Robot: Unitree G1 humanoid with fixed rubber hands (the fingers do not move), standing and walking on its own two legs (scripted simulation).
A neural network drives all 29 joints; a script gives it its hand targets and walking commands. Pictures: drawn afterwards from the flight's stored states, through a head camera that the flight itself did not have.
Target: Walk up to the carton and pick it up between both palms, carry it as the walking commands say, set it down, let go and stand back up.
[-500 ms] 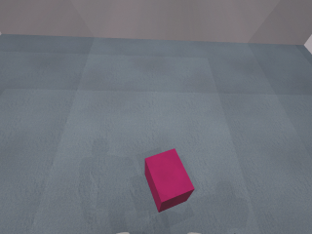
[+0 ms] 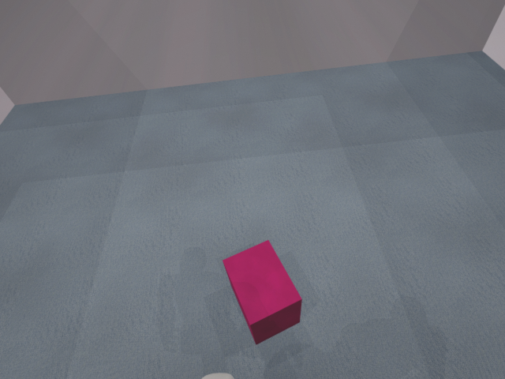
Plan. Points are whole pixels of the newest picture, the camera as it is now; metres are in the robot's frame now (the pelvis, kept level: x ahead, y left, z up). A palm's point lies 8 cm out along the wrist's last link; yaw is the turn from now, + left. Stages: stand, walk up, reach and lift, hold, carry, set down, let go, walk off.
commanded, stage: walk up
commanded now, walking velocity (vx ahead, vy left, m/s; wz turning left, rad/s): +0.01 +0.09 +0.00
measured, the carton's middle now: (262, 292) +0.51 +0.06 -0.66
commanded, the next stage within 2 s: none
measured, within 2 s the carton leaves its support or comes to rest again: neither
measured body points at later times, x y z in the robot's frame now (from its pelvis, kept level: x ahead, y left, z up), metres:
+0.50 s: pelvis -0.02 +0.05 +0.00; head -0.02 +0.08 +0.45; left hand -0.06 +0.28 -0.17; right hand +0.06 -0.16 -0.15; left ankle -0.04 +0.17 -0.74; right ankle +0.00 -0.09 -0.74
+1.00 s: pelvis +0.02 +0.06 +0.00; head +0.02 +0.06 +0.45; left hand +0.00 +0.27 -0.17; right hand +0.01 -0.16 -0.16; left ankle -0.04 +0.17 -0.74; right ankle +0.00 -0.09 -0.74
